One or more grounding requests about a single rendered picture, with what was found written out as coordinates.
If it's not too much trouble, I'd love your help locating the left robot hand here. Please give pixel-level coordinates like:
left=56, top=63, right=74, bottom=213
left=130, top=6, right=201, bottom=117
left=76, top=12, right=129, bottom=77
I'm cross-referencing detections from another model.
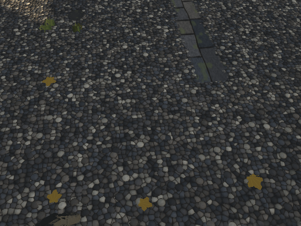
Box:
left=36, top=213, right=80, bottom=226

